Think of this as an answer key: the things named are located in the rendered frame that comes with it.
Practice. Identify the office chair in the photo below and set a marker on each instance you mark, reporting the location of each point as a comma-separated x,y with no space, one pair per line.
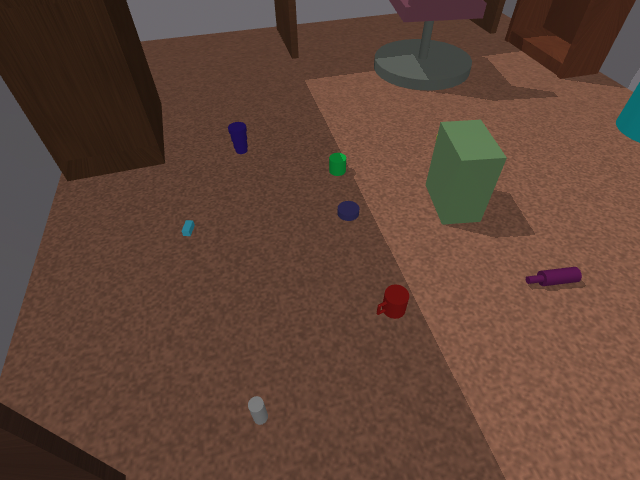
425,64

